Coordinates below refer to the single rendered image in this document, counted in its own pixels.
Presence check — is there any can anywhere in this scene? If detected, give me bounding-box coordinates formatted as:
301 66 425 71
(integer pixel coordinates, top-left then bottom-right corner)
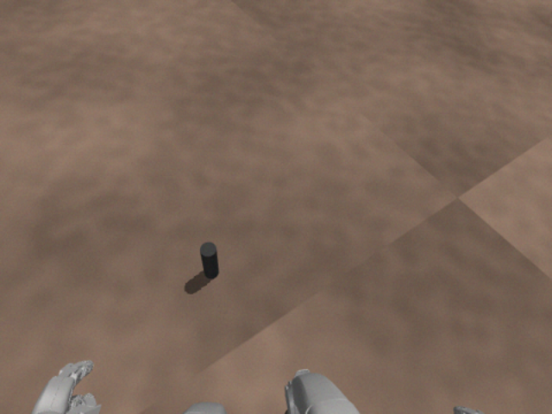
200 242 219 279

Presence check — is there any left robot hand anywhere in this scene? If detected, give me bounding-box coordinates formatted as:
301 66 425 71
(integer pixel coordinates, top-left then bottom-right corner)
31 361 101 414

